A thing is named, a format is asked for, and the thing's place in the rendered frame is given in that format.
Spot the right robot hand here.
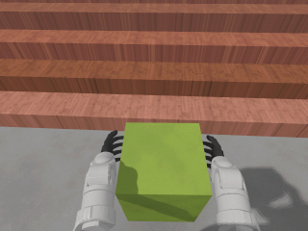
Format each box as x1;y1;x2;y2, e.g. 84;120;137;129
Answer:
203;135;224;168

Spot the carton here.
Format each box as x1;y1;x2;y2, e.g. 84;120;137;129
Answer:
115;122;213;222

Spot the robot right forearm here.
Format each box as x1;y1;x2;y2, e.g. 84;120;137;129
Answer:
210;156;261;231

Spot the robot left forearm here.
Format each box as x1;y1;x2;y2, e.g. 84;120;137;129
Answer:
73;151;116;231

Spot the left robot hand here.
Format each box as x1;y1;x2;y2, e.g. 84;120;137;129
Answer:
101;130;124;162

